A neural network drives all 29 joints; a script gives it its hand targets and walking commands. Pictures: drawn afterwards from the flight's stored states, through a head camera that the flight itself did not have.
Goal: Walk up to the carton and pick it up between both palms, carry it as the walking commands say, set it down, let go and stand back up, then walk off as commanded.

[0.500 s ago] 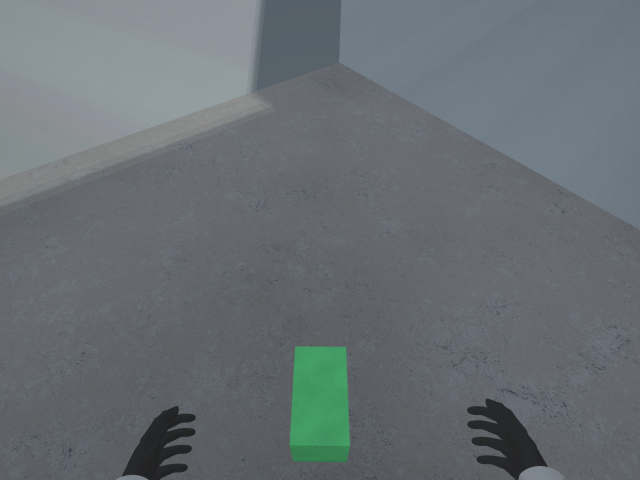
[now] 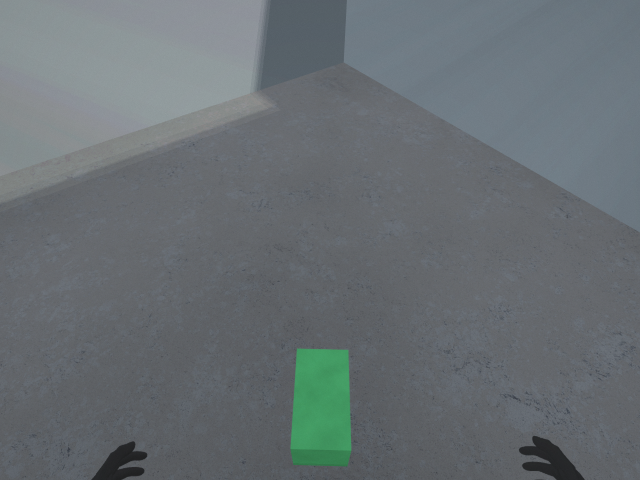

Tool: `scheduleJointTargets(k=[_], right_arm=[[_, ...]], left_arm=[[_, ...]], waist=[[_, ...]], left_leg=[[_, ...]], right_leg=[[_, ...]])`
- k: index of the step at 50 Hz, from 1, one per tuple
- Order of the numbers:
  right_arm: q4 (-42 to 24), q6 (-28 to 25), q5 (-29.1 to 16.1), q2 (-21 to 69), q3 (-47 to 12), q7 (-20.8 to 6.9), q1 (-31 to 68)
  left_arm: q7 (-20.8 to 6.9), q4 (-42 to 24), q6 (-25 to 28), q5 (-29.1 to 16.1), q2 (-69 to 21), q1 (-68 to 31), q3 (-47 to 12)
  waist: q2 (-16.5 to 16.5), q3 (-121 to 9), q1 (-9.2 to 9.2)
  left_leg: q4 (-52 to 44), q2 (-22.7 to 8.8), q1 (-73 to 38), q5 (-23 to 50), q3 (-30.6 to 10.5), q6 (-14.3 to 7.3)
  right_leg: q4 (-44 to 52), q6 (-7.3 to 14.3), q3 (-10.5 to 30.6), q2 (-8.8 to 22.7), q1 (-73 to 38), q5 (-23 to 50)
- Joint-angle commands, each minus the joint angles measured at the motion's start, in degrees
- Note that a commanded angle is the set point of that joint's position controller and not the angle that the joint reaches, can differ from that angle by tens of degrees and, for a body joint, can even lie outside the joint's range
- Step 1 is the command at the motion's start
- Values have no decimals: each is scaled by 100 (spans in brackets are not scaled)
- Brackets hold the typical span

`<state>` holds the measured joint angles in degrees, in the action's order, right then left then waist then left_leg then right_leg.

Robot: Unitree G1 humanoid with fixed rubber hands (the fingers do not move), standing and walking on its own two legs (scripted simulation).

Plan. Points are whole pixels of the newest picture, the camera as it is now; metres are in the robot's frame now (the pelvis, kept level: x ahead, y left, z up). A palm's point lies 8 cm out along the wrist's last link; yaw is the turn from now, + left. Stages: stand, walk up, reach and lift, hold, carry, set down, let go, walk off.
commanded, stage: stand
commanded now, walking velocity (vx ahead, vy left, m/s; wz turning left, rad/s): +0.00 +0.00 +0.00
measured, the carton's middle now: (321, 406) +0.45 +0.00 -0.69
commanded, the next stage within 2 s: walk off in 1.40 s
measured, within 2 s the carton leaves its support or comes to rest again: neither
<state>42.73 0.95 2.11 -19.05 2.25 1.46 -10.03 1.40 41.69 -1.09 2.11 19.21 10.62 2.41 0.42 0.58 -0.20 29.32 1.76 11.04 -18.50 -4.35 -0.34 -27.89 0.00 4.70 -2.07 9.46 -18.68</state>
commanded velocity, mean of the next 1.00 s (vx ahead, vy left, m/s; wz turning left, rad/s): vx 0.00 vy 0.00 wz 0.00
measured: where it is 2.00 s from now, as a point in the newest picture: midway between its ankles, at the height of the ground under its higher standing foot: outside the picture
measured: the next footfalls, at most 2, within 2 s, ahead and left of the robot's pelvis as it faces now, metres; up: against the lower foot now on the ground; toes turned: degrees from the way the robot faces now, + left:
none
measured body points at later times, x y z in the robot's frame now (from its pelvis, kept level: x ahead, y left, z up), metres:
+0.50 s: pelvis -0.01 +0.00 +0.01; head -0.01 +0.00 +0.46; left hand +0.11 +0.30 -0.10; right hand +0.11 -0.30 -0.10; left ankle -0.03 +0.12 -0.74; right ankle -0.04 -0.12 -0.74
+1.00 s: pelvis -0.02 +0.00 +0.01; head -0.02 +0.00 +0.46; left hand +0.08 +0.31 -0.11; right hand +0.08 -0.31 -0.10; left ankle -0.03 +0.12 -0.74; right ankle -0.04 -0.12 -0.74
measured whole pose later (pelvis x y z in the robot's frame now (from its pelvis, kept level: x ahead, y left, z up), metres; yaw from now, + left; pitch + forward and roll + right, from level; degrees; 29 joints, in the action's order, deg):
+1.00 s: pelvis -0.02 +0.00 +0.01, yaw +0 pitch -2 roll +0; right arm 55.9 -0.3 1.1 -21.4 0.7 1.1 -7.7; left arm 1.0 55.1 0.3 1.4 21.6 8.5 0.6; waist 0.4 1.9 0.0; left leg 22.1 1.8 6.8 -12.9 -4.5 -0.3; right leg -21.3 -0.2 4.7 -1.5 5.5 -13.5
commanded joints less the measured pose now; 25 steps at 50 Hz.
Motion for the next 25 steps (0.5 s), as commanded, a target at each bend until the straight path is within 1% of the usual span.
scheduleJointTargets(k=[1,10,25], right_arm=[[-253,-93,-9,-873,202,36,129],[32,-122,-32,-922,162,47,182],[473,-163,-54,-1031,95,24,287]], left_arm=[[30,-260,98,-6,806,-129,189],[38,20,119,-22,856,-198,169],[16,481,156,-40,983,-279,110]], waist=[[-88,-412,-1],[-53,-352,4],[-46,-145,12]], left_leg=[[-281,-511,-301,2289,-324,-30],[-387,-527,-359,2298,-350,-48],[-733,-578,-372,1827,-428,-67]], right_leg=[[245,43,215,465,-105,2159],[359,62,252,519,-235,2202],[676,71,375,599,-312,1802]])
